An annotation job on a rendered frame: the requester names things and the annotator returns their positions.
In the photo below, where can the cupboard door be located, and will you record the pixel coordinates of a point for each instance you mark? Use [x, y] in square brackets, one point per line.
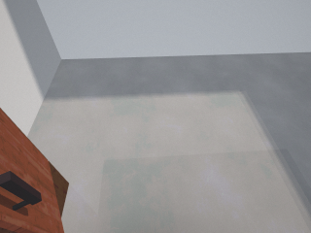
[20, 156]

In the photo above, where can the handle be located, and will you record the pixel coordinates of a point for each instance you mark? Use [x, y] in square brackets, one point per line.
[21, 189]

